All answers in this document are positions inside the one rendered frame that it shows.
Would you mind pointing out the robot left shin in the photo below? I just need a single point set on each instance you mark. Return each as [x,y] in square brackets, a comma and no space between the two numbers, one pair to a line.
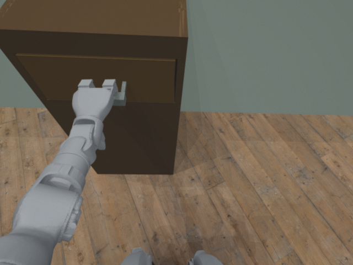
[134,250]

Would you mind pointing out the robot left forearm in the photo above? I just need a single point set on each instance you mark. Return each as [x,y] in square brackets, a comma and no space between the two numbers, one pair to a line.
[72,163]

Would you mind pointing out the robot shin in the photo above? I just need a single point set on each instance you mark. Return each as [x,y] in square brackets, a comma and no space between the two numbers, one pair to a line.
[199,253]
[134,250]

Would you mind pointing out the cabinet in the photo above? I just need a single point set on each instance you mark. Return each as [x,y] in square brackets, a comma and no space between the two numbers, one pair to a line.
[140,137]

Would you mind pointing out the robot left hand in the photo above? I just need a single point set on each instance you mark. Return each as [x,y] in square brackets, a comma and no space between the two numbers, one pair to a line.
[97,102]

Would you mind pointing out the robot left upper arm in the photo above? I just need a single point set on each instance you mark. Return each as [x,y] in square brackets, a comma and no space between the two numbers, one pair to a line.
[50,215]

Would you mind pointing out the drawer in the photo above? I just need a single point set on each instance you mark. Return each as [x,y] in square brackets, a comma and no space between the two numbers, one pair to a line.
[58,76]

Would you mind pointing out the handle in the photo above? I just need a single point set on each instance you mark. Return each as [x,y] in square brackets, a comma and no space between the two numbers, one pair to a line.
[120,97]

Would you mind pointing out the robot right shin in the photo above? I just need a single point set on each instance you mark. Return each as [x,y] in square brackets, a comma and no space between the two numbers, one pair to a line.
[199,253]

